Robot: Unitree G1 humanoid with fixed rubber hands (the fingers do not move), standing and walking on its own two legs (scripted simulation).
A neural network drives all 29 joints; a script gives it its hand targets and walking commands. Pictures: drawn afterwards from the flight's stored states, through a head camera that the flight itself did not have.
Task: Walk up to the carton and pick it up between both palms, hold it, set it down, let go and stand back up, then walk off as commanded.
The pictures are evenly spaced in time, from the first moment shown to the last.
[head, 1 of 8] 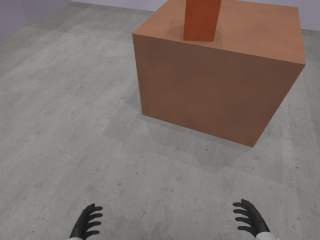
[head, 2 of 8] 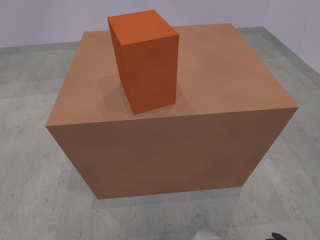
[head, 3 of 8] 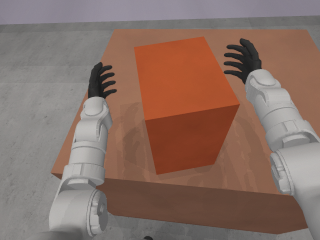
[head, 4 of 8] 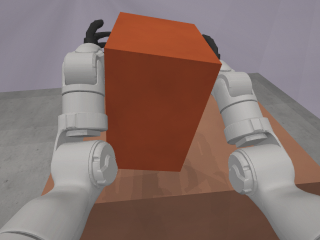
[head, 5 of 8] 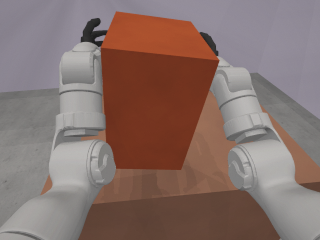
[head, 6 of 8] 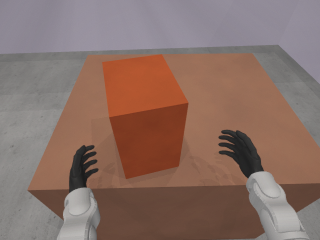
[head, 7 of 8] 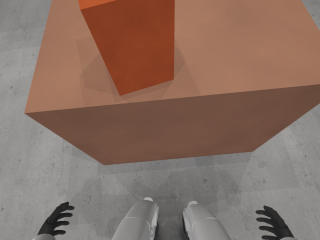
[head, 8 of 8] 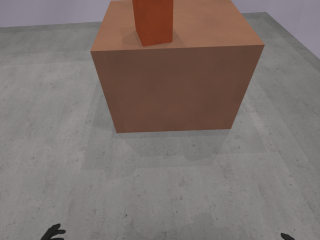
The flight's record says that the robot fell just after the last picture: no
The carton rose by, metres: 0.20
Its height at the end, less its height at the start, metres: +0.00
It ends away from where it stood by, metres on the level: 0.03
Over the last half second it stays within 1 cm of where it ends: yes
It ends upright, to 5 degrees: yes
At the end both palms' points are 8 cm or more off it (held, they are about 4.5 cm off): yes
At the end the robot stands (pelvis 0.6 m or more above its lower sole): yes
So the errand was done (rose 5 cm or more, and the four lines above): yes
